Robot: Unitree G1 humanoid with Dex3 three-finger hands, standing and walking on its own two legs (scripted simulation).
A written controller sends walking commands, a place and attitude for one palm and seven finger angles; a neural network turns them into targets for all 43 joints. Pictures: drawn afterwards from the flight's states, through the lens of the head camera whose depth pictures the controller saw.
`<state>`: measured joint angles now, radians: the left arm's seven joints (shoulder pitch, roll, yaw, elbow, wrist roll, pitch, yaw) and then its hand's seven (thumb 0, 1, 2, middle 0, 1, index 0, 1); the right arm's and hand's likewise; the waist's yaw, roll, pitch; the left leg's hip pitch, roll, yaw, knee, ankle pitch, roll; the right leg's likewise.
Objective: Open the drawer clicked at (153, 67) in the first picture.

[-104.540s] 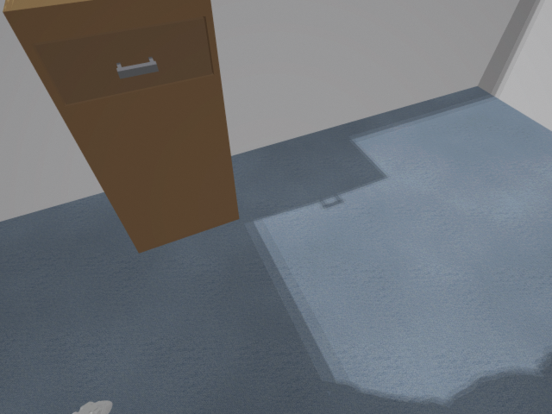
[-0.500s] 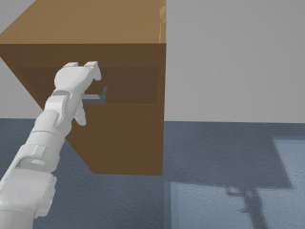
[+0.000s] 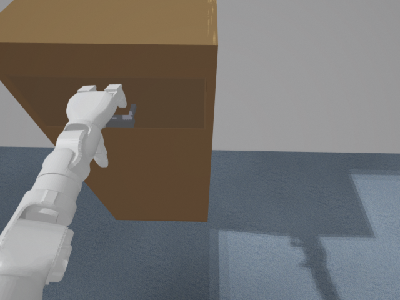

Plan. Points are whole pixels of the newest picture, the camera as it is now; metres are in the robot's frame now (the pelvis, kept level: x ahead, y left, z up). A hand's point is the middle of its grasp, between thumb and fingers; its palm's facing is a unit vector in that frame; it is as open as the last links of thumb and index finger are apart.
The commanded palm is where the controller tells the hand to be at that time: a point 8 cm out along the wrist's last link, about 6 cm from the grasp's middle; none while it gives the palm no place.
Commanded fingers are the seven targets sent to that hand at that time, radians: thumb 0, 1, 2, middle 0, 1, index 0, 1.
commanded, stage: lower the fingers behind the handle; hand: left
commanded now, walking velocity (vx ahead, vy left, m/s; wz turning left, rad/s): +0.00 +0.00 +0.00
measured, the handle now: (113, 114) +0.51 +0.20 +0.06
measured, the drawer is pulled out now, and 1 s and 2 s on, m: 0.00 0.00 0.00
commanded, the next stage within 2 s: lift the fingers back up to retry in 1.04 s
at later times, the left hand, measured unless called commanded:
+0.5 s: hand (105, 128) +0.46 +0.21 +0.07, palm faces -0.01 -0.01 -1.00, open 13.8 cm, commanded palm +0.44 +0.20 +0.10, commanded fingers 0.00 -0.50 0.30 -0.30 -1.20 -0.30 -1.20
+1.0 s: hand (105, 128) +0.46 +0.21 +0.07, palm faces -0.02 +0.00 -1.00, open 13.8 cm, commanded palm +0.44 +0.21 +0.09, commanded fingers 0.00 -0.50 0.30 -0.30 -1.20 -0.30 -1.20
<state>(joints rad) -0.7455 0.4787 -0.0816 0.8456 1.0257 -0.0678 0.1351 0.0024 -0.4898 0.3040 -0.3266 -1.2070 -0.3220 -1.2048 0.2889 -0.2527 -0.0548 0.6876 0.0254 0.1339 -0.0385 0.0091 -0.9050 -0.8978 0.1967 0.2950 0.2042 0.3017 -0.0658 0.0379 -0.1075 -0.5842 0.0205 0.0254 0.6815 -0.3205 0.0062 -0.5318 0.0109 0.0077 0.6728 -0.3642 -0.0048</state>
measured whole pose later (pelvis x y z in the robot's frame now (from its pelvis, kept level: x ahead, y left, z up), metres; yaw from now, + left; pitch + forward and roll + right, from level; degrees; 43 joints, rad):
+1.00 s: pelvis -0.02 +0.00 -0.01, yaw +0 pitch +15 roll -1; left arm -0.84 0.47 -0.13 0.94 1.05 -0.01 0.19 0.00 -0.49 0.30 -0.23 -1.31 -0.32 -1.21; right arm 0.35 -0.25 -0.05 0.68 0.02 0.15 -0.03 0.01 -0.91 -0.90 0.20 0.30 0.20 0.30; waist -0.08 0.04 -0.13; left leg -0.71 0.02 0.02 0.78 -0.33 0.01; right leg -0.66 0.01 0.00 0.78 -0.38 0.00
